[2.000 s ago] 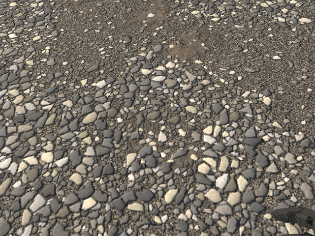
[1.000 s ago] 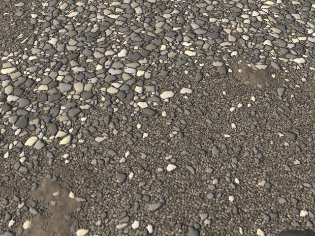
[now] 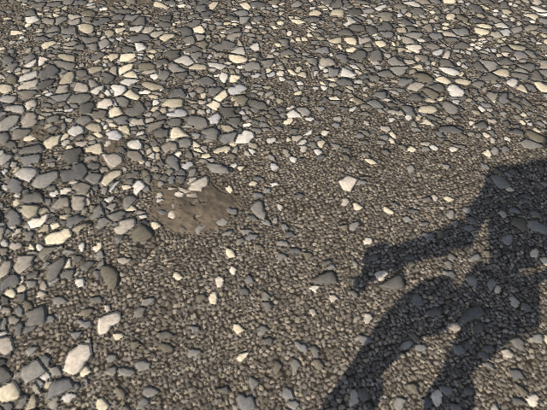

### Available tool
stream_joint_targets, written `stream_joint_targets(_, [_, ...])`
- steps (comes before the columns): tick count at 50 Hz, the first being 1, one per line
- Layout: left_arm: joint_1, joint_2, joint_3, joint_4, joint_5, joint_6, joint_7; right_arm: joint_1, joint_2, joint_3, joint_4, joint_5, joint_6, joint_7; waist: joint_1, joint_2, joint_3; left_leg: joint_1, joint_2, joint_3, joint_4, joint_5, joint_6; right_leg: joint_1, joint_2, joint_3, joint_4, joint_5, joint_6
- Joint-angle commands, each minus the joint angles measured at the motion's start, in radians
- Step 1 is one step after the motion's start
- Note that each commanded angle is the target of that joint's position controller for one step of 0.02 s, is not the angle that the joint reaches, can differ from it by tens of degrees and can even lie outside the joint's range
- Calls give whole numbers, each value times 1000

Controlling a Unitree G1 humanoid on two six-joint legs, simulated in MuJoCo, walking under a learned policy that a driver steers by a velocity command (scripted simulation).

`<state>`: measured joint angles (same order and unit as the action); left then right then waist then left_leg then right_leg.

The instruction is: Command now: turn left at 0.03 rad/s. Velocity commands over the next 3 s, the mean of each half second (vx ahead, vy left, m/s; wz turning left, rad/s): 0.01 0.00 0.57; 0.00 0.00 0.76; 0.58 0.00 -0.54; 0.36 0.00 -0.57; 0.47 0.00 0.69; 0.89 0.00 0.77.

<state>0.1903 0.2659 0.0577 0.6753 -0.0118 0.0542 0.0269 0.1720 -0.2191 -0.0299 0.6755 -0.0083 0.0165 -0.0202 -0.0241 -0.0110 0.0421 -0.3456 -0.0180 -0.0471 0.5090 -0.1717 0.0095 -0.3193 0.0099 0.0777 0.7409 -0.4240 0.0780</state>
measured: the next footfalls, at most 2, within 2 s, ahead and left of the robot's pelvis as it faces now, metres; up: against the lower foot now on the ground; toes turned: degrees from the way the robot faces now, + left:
right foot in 0.04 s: +0.02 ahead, -0.13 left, +0.00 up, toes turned +4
left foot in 0.38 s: +0.03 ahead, +0.14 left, +0.00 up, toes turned +18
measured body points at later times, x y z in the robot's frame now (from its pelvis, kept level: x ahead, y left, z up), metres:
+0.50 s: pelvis -0.01 +0.04 -0.01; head +0.03 +0.08 +0.44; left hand +0.07 +0.36 -0.11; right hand +0.23 -0.19 -0.08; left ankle -0.01 +0.13 -0.73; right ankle -0.01 -0.12 -0.65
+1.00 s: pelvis +0.03 +0.02 +0.01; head +0.07 +0.03 +0.45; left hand -0.06 +0.33 -0.08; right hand +0.36 -0.06 -0.08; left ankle -0.08 +0.11 -0.66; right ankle +0.13 -0.04 -0.73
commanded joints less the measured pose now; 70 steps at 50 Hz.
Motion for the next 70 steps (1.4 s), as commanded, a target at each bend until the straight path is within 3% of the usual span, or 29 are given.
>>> stream_joint_targets(1, [33,56,19,-36,7,-23,-4,14,-161,-42,-39,23,-6,0,20,209,-100,94,167,-256,-148,23,156,123,29,-58,-330,173,-42])
stream_joint_targets(3, [72,145,42,-44,28,-26,8,7,-185,-51,-55,27,-20,7,33,112,-113,-52,135,-253,-84,2,88,259,-72,20,-300,266,-117])
stream_joint_targets(4, [92,204,65,-2,33,-24,8,-32,-158,-50,-93,32,-31,12,14,-148,-99,-128,22,-82,11,-108,38,205,-146,88,-303,247,-185])
stream_joint_targets(6, [36,157,57,-36,46,-30,18,-71,-183,-66,-104,31,-33,16,51,-234,-71,-220,-26,33,305,-297,-16,178,-326,224,-400,407,-300])
stream_joint_targets(9, [-42,122,45,-61,24,-55,36,2,-157,-79,-80,33,8,12,15,-136,-62,-327,43,-12,608,-364,-58,220,-362,153,-365,681,-307])
stream_joint_targets(13, [-83,141,59,-61,12,-44,37,-26,-113,-57,-110,38,32,39,31,-153,-71,-217,80,76,415,-221,-73,199,-280,-42,-340,626,-246])
stream_joint_targets(18, [-43,158,72,-41,-18,-51,17,69,-167,-90,-113,38,41,55,3,-99,-121,52,3,167,72,-56,1,140,-296,-144,-149,522,-174])
stream_joint_targets(19, [15,125,66,-23,-8,-58,6,129,-226,-116,-103,31,38,37,-11,50,-128,198,14,56,-39,167,53,20,-225,-217,52,361,-102])
stream_joint_targets(20, [-11,55,43,-85,49,-62,0,155,-395,-151,-136,22,26,19,12,399,-121,388,296,-433,-64,639,226,-355,-56,-226,397,-231,12])
stream_joint_targets(21, [-130,84,41,-122,44,-71,6,195,-372,-136,-148,-23,-5,37,-70,319,-260,386,399,-631,-143,539,386,-435,22,-2,561,-313,7])
stream_joint_targets(22, [-174,117,48,-125,18,-73,11,160,-339,-125,-147,-24,-27,42,-63,203,-218,367,366,-555,-160,414,360,-455,1,41,598,-240,-16])
stream_joint_targets(24, [-163,126,51,-98,24,-72,25,58,-276,-107,-151,25,-27,17,-6,83,-145,281,270,-428,-148,276,253,-445,-34,57,503,-70,-36])
stream_joint_targets(31, [-147,75,35,-58,15,-73,5,-1,-276,-110,-177,30,17,-33,22,111,-156,160,146,-390,-149,109,187,-262,55,56,131,122,1])
stream_joint_targets(40, [-113,132,57,-31,-2,-106,-19,-49,-280,-116,-202,37,40,-17,22,198,-137,102,79,-567,-99,29,149,-8,75,75,-253,166,-37])
stream_joint_targets(42, [-62,184,73,-14,12,-103,-17,-8,-211,-91,-196,37,42,-13,14,67,-196,10,-12,-453,78,-226,81,213,-108,171,-405,299,-109])
stream_joint_targets(43, [-97,251,79,-27,38,-88,-11,33,-184,-80,-207,38,37,-10,-39,-212,-156,-175,-167,-232,283,-450,22,258,-290,409,-448,414,-251])
stream_joint_targets(44, [-94,206,72,-39,62,-91,-13,33,-271,-104,-199,20,22,-6,-19,-230,-138,-229,-124,-191,534,-460,-30,182,-386,539,-469,400,-357])
stream_joint_targets(46, [-154,124,42,-62,30,-84,-3,35,-296,-111,-149,16,23,-4,-20,-104,-93,-197,-75,-162,674,-336,-72,108,-279,357,-437,329,-316])
stream_joint_targets(50, [-138,68,-1,-29,17,-70,-11,21,-115,-39,-138,-7,18,4,-17,-104,-86,-74,-25,-72,438,-281,-106,92,-135,213,-430,343,-255])
stream_joint_targets(53, [-7,214,47,-21,-12,-37,-6,-27,-153,-47,-155,18,-7,14,46,-241,-84,27,-64,56,174,-379,-98,86,-115,319,-493,-88,-268])
stream_joint_targets(56, [-9,206,49,-44,-33,-38,6,97,-175,-63,-80,32,-45,15,-32,-167,-30,294,-48,48,-226,-108,4,-77,-77,373,-506,-230,-226])
stream_joint_targets(57, [-58,160,40,-68,-30,-50,7,214,-204,-73,-38,24,-57,8,-88,-121,-44,537,47,-9,-252,-71,45,-282,-22,308,-396,-180,-152])
stream_joint_targets(58, [-47,30,6,-77,-28,-69,-3,310,-225,-77,-13,17,-65,-1,-108,102,-120,714,279,-221,-235,-239,75,-462,63,144,-14,-141,-105])
stream_joint_targets(59, [-112,67,14,-154,-52,-98,-7,264,-305,-98,-23,-15,-79,10,-98,238,-28,554,458,-519,-311,-543,187,-675,15,94,117,-65,-100])
stream_joint_targets(60, [-124,110,22,-153,-54,-113,-13,188,-247,-87,-41,-12,-103,4,-68,189,34,512,445,-517,-346,-591,198,-710,-49,107,242,21,-99])
stream_joint_targets(61, [-91,119,28,-134,-47,-116,-22,149,-195,-71,-40,-2,-117,-2,-43,182,58,515,399,-425,-350,-505,162,-743,-51,102,304,92,-96])
stream_joint_targets(62, [-119,144,44,-96,75,-82,-61,159,-197,-59,-32,-57,-94,3,-51,88,47,432,348,-304,-385,-456,121,-659,-24,29,344,127,-93])
stream_joint_targets(65, [-77,99,37,-85,60,-47,-117,187,-184,-51,-2,-33,-99,10,-28,135,60,352,267,-76,-405,-247,88,-626,-50,-24,498,224,-95])
stream_joint_targets(70, [-208,95,21,-126,53,-38,-137,263,-160,-42,63,-36,-119,13,-45,117,129,358,263,115,-442,-97,74,-640,-78,-81,375,311,-115])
